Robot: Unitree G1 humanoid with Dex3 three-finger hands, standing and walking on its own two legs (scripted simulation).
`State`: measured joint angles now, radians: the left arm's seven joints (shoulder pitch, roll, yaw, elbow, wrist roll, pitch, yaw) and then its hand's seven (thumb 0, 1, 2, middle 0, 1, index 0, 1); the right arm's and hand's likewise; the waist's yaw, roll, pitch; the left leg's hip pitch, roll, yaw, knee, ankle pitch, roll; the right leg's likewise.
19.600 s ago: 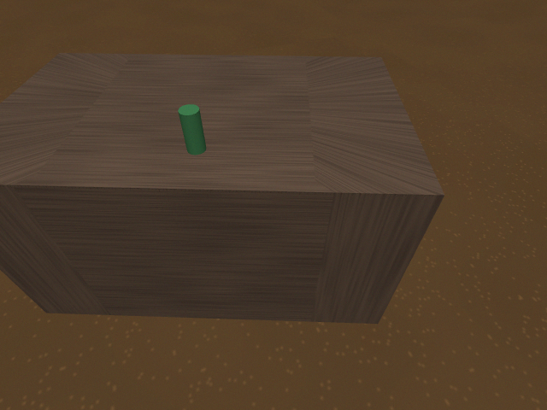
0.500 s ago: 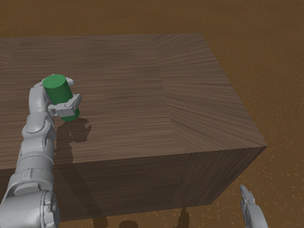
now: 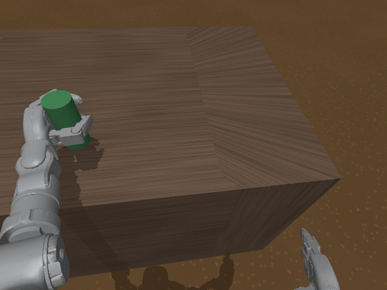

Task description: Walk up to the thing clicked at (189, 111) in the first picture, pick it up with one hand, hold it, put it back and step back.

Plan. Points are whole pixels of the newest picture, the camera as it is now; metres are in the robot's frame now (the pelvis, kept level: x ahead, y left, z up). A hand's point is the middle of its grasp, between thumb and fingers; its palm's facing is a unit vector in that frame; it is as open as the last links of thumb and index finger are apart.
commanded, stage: lower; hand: left
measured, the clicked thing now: (68, 122) +0.46 +0.23 +0.10
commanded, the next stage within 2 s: loosen in 0.82 s
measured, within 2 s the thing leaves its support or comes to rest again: rests again in 0.60 s
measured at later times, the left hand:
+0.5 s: hand (80, 134) +0.48 +0.23 +0.04, palm faces +0.19 -0.98 +0.00, open 7.0 cm
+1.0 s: hand (84, 138) +0.48 +0.23 +0.02, palm faces +0.17 -0.98 +0.00, open 7.0 cm
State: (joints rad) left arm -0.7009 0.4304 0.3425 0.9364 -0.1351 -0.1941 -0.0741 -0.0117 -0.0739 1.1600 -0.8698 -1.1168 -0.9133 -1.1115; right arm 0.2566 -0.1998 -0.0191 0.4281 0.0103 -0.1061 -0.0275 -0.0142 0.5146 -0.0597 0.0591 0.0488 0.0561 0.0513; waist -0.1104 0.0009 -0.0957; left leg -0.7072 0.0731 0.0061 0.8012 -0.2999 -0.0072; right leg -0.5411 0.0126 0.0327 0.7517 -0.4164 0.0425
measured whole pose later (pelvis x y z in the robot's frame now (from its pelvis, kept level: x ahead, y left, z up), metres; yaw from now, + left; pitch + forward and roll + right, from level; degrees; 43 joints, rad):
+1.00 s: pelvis +0.00 +0.00 -0.04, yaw +0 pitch +19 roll -4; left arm -0.73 0.48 0.39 1.03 -0.09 -0.37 -0.11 -0.01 -0.07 1.15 -0.87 -1.12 -0.91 -1.11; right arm 0.36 -0.22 0.01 0.08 -0.03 -0.02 0.03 -0.01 0.51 -0.06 0.06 0.05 0.06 0.05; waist -0.17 -0.01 -0.12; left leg -0.98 0.08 -0.03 1.03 -0.39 -0.01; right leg -0.80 0.03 0.01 0.97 -0.51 0.05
